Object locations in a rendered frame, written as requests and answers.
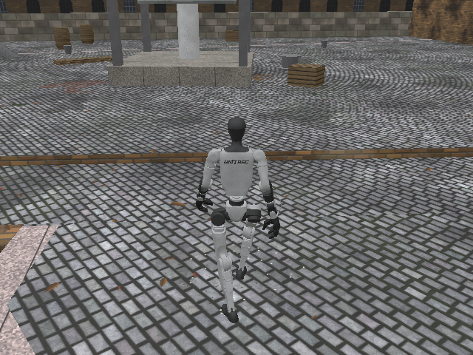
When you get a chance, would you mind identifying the robot left hand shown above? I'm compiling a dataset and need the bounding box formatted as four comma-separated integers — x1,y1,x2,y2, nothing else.
196,198,213,212

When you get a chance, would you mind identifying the left robot upper arm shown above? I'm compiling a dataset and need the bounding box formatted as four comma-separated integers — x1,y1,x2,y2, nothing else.
201,149,221,189

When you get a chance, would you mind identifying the robot right foot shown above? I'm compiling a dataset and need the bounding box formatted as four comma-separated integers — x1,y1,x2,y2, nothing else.
236,266,247,280

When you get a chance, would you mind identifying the robot right forearm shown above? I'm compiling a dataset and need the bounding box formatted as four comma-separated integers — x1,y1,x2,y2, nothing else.
263,180,278,219

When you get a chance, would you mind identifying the right robot upper arm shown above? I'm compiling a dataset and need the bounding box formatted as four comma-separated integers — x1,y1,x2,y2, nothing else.
252,149,270,192

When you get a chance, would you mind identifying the robot right hand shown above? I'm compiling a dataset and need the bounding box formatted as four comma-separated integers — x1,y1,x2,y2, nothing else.
262,217,280,239

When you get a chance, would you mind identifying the robot left forearm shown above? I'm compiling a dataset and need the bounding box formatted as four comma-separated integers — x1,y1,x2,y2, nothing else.
197,177,208,201

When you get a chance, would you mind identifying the robot right shin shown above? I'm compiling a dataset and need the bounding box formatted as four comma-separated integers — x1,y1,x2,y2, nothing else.
238,227,255,271

